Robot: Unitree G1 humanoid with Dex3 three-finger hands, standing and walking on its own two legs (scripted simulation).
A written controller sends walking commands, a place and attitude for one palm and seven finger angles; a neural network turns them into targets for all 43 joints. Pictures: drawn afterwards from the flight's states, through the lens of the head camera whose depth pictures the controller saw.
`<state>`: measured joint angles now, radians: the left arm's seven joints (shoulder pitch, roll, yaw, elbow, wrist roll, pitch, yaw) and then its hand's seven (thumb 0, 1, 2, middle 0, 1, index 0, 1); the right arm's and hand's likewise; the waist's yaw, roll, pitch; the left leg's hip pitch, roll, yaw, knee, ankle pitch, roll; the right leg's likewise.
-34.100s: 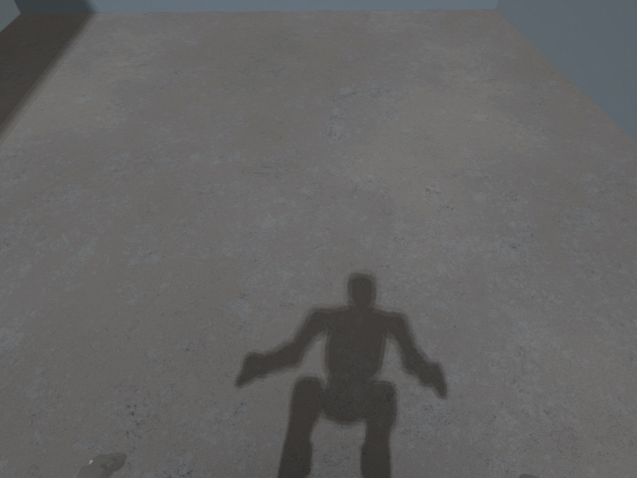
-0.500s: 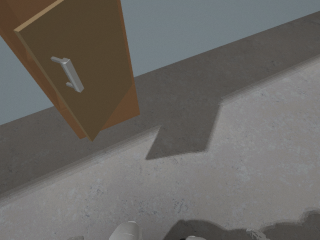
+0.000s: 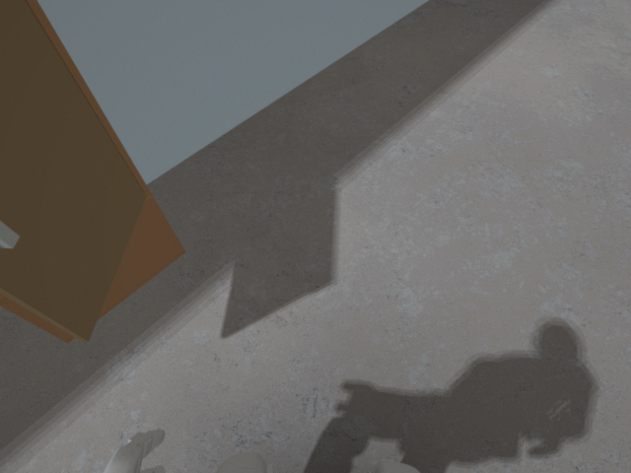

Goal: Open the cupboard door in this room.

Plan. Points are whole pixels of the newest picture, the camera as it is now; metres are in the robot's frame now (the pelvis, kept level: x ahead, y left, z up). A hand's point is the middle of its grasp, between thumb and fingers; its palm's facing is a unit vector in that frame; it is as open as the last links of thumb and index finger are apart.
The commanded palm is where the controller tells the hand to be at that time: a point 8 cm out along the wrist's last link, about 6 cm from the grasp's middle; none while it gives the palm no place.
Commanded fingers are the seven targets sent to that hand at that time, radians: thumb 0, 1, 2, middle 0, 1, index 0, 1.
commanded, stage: walk to a spot facing it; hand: left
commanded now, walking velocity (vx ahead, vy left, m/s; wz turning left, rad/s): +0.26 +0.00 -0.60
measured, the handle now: out of the picture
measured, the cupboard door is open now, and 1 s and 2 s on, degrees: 40 40 40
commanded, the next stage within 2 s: turn to face it in 1.60 s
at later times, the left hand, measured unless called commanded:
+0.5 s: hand (219, 385) +0.24 +0.17 -0.15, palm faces -0.31 -0.94 -0.15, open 7.4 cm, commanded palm none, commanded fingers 0.00 0.90 0.90 -0.20 -0.30 -0.20 -0.30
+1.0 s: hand (326, 292) +0.40 +0.01 -0.15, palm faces -0.48 -0.85 -0.23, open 7.2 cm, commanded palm none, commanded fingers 0.00 0.90 0.90 -0.20 -0.30 -0.20 -0.30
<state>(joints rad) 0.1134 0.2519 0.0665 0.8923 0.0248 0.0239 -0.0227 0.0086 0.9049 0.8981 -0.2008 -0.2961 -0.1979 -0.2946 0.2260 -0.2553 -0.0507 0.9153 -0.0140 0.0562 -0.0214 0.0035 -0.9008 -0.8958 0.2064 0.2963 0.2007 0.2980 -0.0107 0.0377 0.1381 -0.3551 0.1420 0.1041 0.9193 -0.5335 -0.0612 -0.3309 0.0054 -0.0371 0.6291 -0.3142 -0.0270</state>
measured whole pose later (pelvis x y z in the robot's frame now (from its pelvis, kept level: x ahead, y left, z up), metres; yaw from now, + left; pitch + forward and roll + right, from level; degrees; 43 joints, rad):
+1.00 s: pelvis +0.26 -0.14 +0.02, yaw -31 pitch +2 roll +0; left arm 0.24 0.20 0.07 1.01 0.01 -0.06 -0.01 0.00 0.94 0.90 -0.20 -0.30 -0.20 -0.30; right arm 0.18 -0.17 -0.05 0.95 -0.03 -0.01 0.01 0.00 -0.91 -0.90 0.20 0.30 0.20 0.30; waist -0.02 0.01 0.07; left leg -0.63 0.16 0.02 1.00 -0.20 -0.06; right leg -0.16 0.10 -0.05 0.35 -0.23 -0.12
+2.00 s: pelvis +0.61 -0.41 +0.02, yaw -38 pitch +0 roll -1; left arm 0.11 0.16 0.04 0.99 0.01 -0.05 0.02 -0.02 0.95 0.90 -0.21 -0.30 -0.20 -0.30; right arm 0.27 -0.13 -0.03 1.05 -0.02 0.03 -0.01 0.02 -0.94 -0.90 0.20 0.30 0.20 0.30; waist -0.06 -0.01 0.06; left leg -0.51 0.11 0.09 0.89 -0.34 -0.05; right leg -0.19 -0.02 -0.23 0.45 -0.27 -0.06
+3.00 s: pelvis +0.64 -0.51 +0.01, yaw -1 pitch +1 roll +1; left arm 0.16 0.26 0.07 0.90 0.02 0.05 0.01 0.01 0.90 0.90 -0.20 -0.30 -0.20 -0.29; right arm 0.11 -0.23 -0.05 0.88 -0.03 0.04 0.01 0.00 -0.90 -0.90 0.20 0.30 0.20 0.30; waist 0.01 -0.02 0.11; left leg -0.32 0.01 -0.02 0.56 -0.26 -0.02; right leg -0.46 -0.07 -0.03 0.97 -0.47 0.08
